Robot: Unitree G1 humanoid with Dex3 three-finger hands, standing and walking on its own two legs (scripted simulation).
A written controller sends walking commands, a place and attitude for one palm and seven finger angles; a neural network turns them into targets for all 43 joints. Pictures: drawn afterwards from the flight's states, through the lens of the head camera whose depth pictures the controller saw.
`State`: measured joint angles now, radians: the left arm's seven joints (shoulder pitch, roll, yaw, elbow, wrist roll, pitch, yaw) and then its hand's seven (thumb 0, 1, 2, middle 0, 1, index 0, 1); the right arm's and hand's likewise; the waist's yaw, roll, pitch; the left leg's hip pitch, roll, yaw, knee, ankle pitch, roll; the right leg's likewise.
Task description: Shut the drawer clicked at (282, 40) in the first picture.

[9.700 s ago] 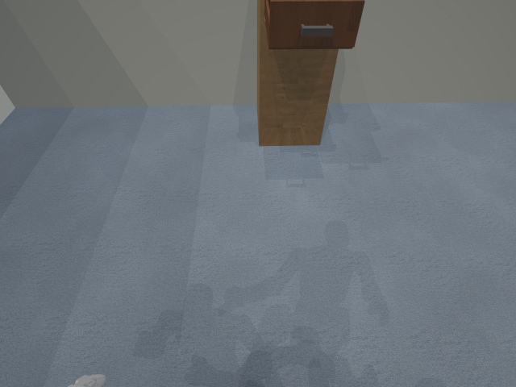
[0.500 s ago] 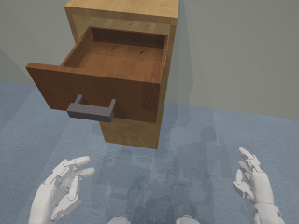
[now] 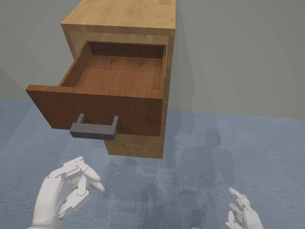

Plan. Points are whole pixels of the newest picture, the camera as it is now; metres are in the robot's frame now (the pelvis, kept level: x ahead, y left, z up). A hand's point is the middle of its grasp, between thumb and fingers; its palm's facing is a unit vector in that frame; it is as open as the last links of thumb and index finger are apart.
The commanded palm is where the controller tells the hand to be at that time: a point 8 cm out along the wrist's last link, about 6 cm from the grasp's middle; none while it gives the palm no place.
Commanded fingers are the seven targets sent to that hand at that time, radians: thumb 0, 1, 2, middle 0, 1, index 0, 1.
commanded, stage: raise the hand and make a fist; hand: left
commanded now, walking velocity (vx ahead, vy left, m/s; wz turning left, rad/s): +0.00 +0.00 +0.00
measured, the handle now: (96, 124) +0.35 +0.18 +0.09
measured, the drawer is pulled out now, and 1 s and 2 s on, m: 0.29 0.29 0.29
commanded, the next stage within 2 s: bring the fist close to the handle in 0.94 s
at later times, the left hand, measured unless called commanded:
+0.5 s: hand (73, 179) +0.18 +0.15 +0.16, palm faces +0.04 -0.99 -0.11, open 3.2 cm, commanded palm +0.13 +0.20 +0.18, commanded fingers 0.00 0.90 0.90 -1.40 -1.60 -1.40 -1.60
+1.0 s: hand (68, 180) +0.17 +0.16 +0.18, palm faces +0.05 -0.99 -0.09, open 3.3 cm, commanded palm +0.12 +0.20 +0.19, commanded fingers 0.00 0.90 0.90 -1.40 -1.60 -1.40 -1.60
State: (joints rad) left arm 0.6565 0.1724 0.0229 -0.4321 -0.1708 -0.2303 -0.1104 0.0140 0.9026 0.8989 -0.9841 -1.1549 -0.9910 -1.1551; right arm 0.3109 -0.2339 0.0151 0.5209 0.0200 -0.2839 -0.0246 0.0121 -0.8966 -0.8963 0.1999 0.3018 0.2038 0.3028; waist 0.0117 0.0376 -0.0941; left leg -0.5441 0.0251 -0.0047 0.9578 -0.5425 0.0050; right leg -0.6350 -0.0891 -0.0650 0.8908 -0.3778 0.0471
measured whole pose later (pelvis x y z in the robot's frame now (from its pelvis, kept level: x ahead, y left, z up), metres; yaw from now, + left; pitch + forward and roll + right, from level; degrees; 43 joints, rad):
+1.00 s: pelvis +0.02 -0.02 +0.04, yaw +0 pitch -1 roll -1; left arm 0.61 0.22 0.17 -0.52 -0.26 -0.03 -0.22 0.01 0.90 0.90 -1.40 -1.60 -1.40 -1.60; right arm 0.26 -0.24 0.06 0.59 0.06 -0.42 -0.07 0.01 -0.90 -0.90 0.20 0.30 0.20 0.30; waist 0.07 0.06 -0.08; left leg -0.21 0.05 -0.01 0.66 -0.43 -0.02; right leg -0.31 -0.06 -0.09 0.63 -0.30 0.03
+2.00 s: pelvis +0.01 -0.02 +0.02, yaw +0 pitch +7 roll +0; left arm 0.30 0.15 0.04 -0.08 -0.16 -0.25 -0.12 0.01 0.90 0.90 -1.40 -1.60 -1.40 -1.60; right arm 0.25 -0.23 0.03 0.58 0.01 -0.29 -0.04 0.01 -0.90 -0.90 0.20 0.30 0.20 0.30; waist 0.01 0.04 -0.06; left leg -0.46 0.03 0.00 0.81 -0.48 -0.02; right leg -0.58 -0.08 -0.06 0.80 -0.34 0.03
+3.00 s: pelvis -0.01 -0.02 +0.01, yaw +1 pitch +8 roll +0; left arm 0.05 0.19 0.10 0.17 -0.20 -0.30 -0.17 -0.03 0.82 0.93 -1.40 -1.60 -1.40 -1.60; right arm 0.24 -0.25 0.02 0.62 0.02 -0.22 -0.05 0.01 -0.90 -0.90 0.20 0.30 0.20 0.30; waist 0.01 0.04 -0.06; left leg -0.52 0.02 -0.02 0.85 -0.46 -0.02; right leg -0.62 -0.09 -0.08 0.82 -0.33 0.02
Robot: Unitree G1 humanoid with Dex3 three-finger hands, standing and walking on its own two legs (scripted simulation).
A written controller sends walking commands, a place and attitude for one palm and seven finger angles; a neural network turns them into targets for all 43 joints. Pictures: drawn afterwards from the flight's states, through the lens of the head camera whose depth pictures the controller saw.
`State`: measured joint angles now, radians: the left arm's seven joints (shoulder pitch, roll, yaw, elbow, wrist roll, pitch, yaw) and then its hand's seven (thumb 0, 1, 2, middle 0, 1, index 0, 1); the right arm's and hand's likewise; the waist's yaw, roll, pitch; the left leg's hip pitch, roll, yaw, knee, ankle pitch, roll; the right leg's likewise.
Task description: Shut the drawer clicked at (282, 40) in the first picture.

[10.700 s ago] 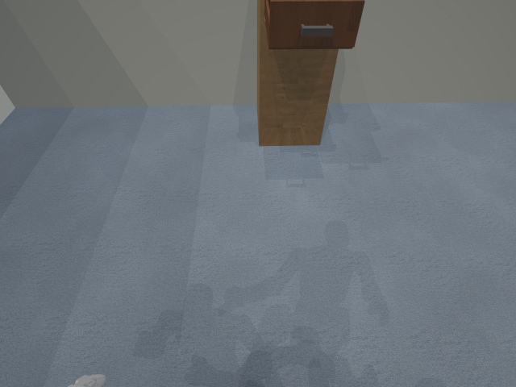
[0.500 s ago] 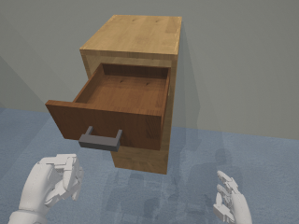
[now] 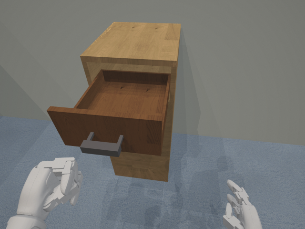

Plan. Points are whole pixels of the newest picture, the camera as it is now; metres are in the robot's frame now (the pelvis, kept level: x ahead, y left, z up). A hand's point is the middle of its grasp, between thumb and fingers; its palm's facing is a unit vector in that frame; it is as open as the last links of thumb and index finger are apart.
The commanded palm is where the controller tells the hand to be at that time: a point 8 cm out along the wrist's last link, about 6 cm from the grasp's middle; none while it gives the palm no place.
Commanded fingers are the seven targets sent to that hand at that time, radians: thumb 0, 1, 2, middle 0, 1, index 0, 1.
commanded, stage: bring the fist close to the handle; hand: left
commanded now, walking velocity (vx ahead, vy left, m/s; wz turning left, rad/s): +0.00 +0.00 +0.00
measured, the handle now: (103, 142) +0.34 +0.19 +0.05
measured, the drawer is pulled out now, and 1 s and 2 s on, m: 0.29 0.29 0.29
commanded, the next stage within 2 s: push the drawer shut in 1.44 s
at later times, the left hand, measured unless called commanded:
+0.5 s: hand (93, 181) +0.19 +0.16 +0.10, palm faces +0.02 -1.00 -0.06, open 3.3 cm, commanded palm +0.16 +0.21 +0.10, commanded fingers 0.00 0.90 0.90 -1.40 -1.60 -1.40 -1.60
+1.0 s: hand (110, 176) +0.23 +0.14 +0.05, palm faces -0.01 -1.00 -0.05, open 3.3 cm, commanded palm +0.21 +0.20 +0.05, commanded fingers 0.00 0.90 0.90 -1.40 -1.60 -1.40 -1.60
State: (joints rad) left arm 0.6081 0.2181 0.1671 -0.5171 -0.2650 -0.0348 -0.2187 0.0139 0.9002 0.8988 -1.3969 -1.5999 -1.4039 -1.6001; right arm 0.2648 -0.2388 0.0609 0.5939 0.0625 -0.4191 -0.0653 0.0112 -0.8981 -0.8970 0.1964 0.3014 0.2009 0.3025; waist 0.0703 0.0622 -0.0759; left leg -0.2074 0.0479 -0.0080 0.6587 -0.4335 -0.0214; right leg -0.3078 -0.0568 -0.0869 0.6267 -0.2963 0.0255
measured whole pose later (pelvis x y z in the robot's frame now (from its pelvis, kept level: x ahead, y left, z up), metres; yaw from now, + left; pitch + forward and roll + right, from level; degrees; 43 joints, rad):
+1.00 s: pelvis -0.01 +0.00 -0.02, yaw +0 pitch +7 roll +0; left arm 0.30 0.15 0.04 -0.08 -0.16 -0.25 -0.12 0.01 0.90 0.90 -1.40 -1.60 -1.40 -1.60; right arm 0.25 -0.23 0.03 0.58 0.01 -0.29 -0.04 0.01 -0.90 -0.90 0.20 0.30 0.20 0.30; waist 0.01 0.04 -0.06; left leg -0.46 0.03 0.00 0.81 -0.48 -0.02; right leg -0.58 -0.08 -0.06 0.80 -0.34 0.03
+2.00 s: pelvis -0.02 +0.00 -0.02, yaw +1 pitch +8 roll +0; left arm 0.05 0.19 0.10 0.17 -0.20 -0.30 -0.17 -0.03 0.82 0.93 -1.40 -1.60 -1.40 -1.60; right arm 0.24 -0.25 0.02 0.62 0.02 -0.22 -0.05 0.01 -0.90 -0.90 0.20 0.30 0.20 0.30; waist 0.01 0.04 -0.06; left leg -0.52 0.02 -0.02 0.85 -0.46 -0.02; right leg -0.62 -0.09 -0.08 0.82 -0.33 0.02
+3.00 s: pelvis -0.04 +0.00 -0.02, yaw -1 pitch +12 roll +0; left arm -0.61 0.29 0.25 0.93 -0.15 -0.42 -0.20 -0.03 0.82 0.95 -1.40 -1.60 -1.40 -1.60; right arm 0.30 -0.26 0.02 0.67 0.01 -0.08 -0.04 0.00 -0.90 -0.90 0.20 0.30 0.20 0.30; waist -0.06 0.01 -0.05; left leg -0.61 0.03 0.01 0.84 -0.44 -0.02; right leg -0.72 -0.07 -0.05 0.81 -0.29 0.02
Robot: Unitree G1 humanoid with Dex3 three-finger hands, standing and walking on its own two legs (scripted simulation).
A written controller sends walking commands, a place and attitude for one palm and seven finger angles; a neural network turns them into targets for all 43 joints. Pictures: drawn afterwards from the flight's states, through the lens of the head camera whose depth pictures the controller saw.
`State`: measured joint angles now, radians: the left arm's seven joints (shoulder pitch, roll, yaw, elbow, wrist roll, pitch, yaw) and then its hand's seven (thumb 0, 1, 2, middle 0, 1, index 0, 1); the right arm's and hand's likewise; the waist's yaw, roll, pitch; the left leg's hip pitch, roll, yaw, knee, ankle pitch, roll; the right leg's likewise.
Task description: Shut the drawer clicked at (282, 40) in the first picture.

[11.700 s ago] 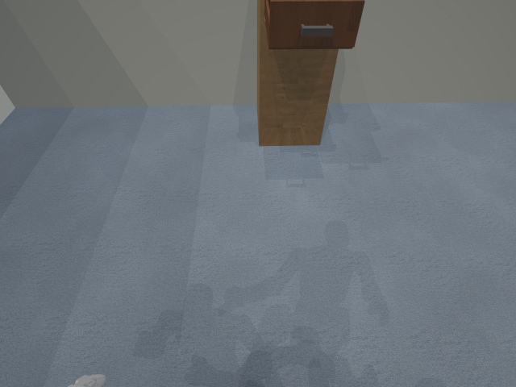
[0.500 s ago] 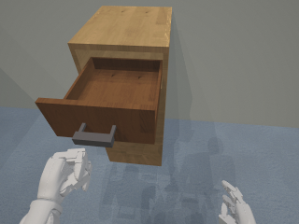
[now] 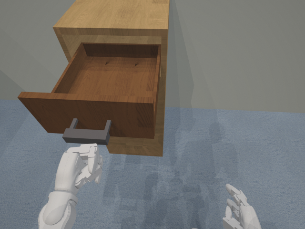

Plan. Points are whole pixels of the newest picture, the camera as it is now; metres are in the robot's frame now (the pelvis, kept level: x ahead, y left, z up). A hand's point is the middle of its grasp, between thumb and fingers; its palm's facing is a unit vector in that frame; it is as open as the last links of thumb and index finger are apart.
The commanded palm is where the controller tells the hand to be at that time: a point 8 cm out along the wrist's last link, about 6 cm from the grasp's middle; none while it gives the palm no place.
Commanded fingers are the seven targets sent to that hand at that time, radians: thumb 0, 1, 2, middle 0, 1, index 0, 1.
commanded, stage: bring the fist close to the handle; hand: left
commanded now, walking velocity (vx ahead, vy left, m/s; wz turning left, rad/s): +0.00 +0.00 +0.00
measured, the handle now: (89, 129) +0.35 +0.19 +0.07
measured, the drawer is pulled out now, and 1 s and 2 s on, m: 0.29 0.29 0.16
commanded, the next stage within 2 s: push the drawer shut in 0.44 s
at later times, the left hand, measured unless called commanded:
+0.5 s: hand (97, 167) +0.25 +0.15 +0.06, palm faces +0.00 -1.00 -0.05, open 3.3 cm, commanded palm +0.22 +0.20 +0.07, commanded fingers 0.00 0.90 0.90 -1.40 -1.60 -1.40 -1.60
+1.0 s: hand (97, 156) +0.27 +0.16 +0.06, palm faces -0.01 -1.00 -0.05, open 2.9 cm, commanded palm +0.27 +0.20 +0.07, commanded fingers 0.00 0.90 0.90 -1.40 -1.60 -1.40 -1.60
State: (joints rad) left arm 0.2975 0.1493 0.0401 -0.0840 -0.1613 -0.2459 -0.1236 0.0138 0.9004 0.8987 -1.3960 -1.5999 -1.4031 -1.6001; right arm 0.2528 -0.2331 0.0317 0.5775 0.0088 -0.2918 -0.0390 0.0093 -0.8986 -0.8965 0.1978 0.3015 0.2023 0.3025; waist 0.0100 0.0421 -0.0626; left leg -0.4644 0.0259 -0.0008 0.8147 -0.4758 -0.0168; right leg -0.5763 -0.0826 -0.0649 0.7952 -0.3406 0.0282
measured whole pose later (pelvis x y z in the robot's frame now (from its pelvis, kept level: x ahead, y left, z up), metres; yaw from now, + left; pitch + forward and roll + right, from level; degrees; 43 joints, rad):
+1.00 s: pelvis -0.01 +0.00 +0.00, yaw +1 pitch +8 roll +0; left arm 0.05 0.19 0.10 0.17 -0.20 -0.30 -0.17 -0.03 0.82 0.93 -1.40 -1.60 -1.40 -1.60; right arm 0.24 -0.25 0.02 0.62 0.02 -0.22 -0.05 0.01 -0.90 -0.90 0.20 0.30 0.20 0.30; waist 0.01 0.04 -0.06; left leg -0.52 0.02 -0.02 0.85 -0.46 -0.02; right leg -0.62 -0.09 -0.08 0.82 -0.33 0.02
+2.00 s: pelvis -0.03 -0.01 -0.01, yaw -1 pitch +12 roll +0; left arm -0.61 0.29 0.25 0.93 -0.15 -0.42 -0.20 -0.03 0.82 0.95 -1.40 -1.60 -1.40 -1.60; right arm 0.30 -0.26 0.02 0.67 0.01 -0.08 -0.04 0.00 -0.90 -0.90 0.20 0.30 0.20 0.30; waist -0.06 0.01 -0.05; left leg -0.61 0.03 0.01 0.84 -0.44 -0.02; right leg -0.72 -0.07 -0.05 0.81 -0.29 0.02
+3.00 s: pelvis -0.02 +0.01 -0.02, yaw -2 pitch +22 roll -2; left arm -1.08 0.53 0.41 1.29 -0.02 -0.36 -0.18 -0.03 0.81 0.94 -1.39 -1.60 -1.40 -1.60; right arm 0.42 -0.27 0.05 0.63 -0.06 0.02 0.00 0.00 -0.90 -0.90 0.20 0.30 0.20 0.30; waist -0.22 0.03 -0.07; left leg -0.88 0.05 0.00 0.97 -0.48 0.00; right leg -0.95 -0.05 -0.05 0.85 -0.29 0.03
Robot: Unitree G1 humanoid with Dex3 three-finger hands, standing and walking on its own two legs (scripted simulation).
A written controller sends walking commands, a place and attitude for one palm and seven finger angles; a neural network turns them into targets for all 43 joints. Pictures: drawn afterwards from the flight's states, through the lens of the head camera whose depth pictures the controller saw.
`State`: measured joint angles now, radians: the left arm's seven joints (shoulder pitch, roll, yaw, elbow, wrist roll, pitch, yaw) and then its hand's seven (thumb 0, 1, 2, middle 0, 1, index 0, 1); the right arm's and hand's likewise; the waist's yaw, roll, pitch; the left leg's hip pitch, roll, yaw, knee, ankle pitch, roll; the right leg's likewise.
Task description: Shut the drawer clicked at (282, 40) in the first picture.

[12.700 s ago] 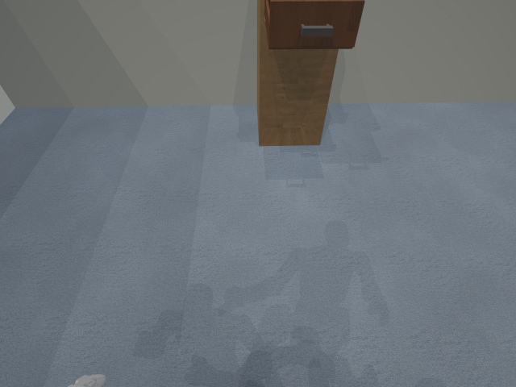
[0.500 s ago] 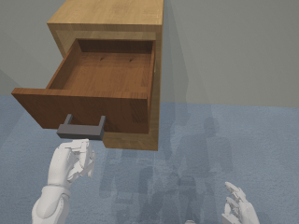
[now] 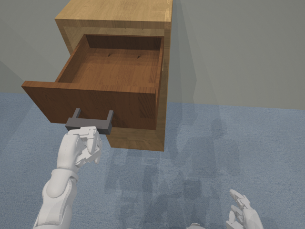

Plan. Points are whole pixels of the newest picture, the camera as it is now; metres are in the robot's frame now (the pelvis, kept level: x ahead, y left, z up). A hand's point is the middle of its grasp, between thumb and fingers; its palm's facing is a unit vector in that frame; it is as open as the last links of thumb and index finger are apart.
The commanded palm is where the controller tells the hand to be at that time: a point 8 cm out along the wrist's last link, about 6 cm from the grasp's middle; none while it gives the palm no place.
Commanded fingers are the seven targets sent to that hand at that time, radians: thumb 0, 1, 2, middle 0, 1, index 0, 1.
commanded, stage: push the drawer shut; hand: left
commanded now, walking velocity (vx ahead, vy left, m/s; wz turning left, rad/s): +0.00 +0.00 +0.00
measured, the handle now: (91, 119) +0.37 +0.19 +0.08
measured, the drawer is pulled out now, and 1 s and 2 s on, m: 0.29 0.16 0.03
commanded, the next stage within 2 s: none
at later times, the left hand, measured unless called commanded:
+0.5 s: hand (108, 122) +0.37 +0.15 +0.07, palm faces -0.03 -1.00 -0.05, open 3.1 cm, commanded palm +0.35 +0.20 +0.07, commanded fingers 0.00 0.90 0.90 -1.40 -1.60 -1.40 -1.60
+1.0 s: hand (110, 108) +0.42 +0.15 +0.07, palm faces -0.04 -1.00 -0.03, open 2.9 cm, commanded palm +0.41 +0.20 +0.07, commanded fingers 0.00 0.90 0.90 -1.40 -1.60 -1.40 -1.60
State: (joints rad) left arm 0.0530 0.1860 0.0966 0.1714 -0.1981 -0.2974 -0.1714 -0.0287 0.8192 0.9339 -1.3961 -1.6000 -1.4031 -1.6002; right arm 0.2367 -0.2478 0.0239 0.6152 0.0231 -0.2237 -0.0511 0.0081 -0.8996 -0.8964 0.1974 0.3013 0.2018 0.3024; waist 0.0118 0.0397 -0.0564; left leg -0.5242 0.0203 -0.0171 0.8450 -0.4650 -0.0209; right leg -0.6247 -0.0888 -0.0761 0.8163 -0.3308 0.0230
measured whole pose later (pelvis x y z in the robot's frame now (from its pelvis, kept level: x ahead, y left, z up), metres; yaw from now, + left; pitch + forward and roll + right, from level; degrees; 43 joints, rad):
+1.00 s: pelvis -0.01 +0.00 +0.00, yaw -1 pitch +12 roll +0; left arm -0.61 0.29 0.25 0.93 -0.15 -0.42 -0.20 -0.03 0.82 0.95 -1.40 -1.60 -1.40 -1.60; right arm 0.30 -0.26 0.02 0.67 0.01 -0.08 -0.04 0.00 -0.90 -0.90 0.20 0.30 0.20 0.30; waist -0.06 0.01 -0.05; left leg -0.61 0.03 0.01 0.84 -0.44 -0.02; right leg -0.72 -0.07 -0.05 0.81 -0.29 0.02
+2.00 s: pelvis -0.01 +0.01 -0.02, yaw -3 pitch +22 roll -2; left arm -1.08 0.53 0.41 1.29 -0.02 -0.36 -0.18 -0.03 0.81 0.94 -1.39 -1.60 -1.40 -1.60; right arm 0.42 -0.27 0.05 0.63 -0.06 0.02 0.00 0.00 -0.90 -0.90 0.20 0.30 0.20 0.30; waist -0.22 0.03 -0.07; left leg -0.88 0.05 0.00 0.97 -0.48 0.00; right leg -0.95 -0.05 -0.05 0.85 -0.29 0.03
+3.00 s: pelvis -0.02 +0.01 -0.03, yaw -3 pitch +25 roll -3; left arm -1.19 0.60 0.39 1.30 0.00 -0.31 -0.15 0.02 0.87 0.96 -1.39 -1.60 -1.40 -1.60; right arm 0.48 -0.27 0.07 0.61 -0.08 0.04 0.03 0.00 -0.90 -0.90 0.20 0.30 0.20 0.30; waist -0.26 0.04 -0.06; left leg -0.96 0.06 -0.01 1.00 -0.48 0.00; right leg -1.02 -0.04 -0.06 0.85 -0.26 0.03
